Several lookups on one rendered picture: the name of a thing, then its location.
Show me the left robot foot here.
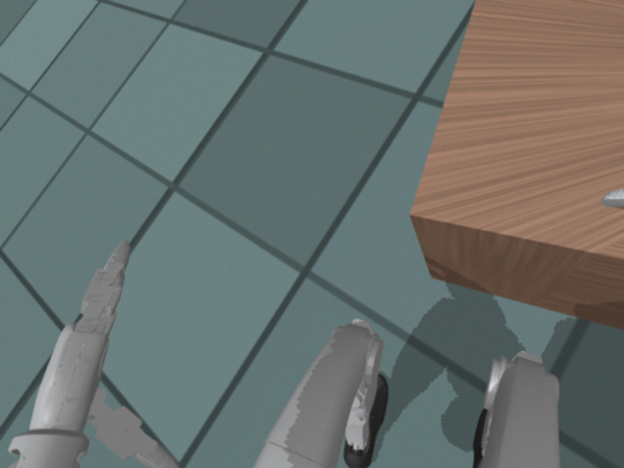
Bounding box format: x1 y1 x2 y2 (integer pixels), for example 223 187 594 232
343 374 388 468

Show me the left robot hand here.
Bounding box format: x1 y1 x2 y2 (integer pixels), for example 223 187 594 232
29 240 179 468

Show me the left robot arm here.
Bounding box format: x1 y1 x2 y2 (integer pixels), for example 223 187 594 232
8 429 90 468

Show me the right robot hand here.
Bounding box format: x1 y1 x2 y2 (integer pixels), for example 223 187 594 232
602 188 624 208

